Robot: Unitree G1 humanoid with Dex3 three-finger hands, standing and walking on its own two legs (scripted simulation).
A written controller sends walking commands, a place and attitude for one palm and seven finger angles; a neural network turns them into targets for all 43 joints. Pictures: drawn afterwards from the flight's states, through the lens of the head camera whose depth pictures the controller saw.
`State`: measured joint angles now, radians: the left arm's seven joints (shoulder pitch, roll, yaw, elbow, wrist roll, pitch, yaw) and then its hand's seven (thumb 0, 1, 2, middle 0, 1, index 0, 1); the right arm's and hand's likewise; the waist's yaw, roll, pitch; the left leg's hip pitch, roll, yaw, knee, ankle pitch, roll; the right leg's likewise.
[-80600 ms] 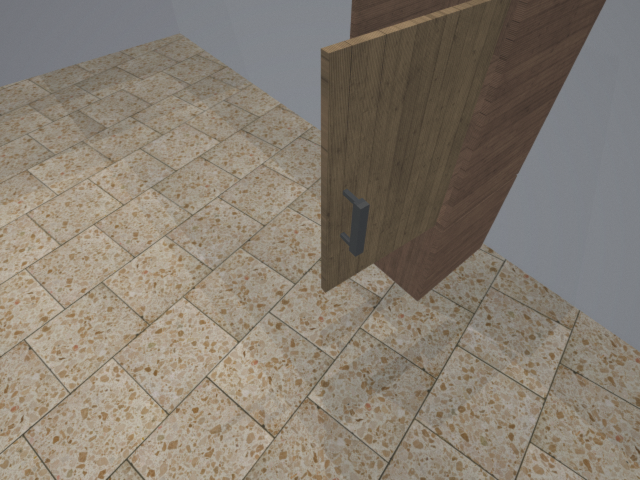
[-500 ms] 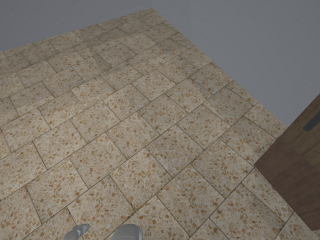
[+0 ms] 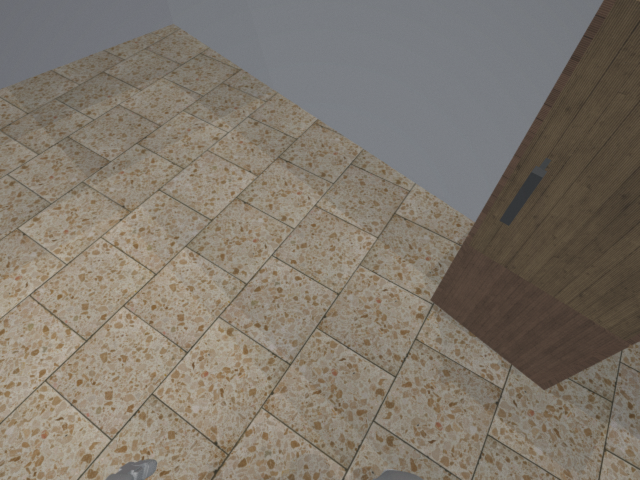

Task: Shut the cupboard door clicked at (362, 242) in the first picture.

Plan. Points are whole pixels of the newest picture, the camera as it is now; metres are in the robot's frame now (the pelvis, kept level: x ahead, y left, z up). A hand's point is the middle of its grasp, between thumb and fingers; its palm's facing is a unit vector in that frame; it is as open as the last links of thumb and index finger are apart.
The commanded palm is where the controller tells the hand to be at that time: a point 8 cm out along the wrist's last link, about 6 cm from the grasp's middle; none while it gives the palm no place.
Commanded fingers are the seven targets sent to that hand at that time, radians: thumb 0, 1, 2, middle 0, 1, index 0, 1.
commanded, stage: turn to face it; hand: left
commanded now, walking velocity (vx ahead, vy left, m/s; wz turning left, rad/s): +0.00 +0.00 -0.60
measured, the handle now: (525, 192) +0.64 -0.37 -0.09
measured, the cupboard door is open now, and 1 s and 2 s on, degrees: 4 4 4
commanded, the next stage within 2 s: take the last steps up to it in 0.98 s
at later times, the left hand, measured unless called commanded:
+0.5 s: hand (206, 452) +0.17 +0.18 -0.18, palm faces -0.26 -0.95 -0.20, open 7.4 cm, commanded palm none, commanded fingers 0.00 0.90 0.90 -0.20 -0.30 -0.20 -0.30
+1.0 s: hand (273, 420) +0.21 +0.08 -0.16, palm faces -0.51 -0.82 -0.25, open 7.3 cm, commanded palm none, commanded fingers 0.00 0.90 0.90 -0.20 -0.30 -0.20 -0.30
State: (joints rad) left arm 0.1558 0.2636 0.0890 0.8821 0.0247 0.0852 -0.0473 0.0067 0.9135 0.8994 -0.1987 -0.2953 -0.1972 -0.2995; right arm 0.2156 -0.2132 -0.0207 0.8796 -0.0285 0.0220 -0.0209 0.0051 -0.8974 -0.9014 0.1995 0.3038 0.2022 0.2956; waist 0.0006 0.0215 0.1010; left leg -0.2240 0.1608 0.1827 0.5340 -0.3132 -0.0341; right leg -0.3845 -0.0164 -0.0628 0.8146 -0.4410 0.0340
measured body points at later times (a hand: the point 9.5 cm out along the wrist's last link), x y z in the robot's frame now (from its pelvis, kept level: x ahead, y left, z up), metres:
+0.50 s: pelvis +0.03 +0.00 -0.01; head +0.08 +0.02 +0.44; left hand +0.18 +0.23 -0.17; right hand +0.06 -0.27 -0.13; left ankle +0.08 +0.11 -0.74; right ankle -0.02 -0.12 -0.70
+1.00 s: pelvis +0.03 -0.04 +0.00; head +0.06 -0.07 +0.45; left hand +0.24 +0.13 -0.14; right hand -0.07 -0.28 -0.16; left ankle +0.08 +0.09 -0.67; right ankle -0.03 -0.12 -0.74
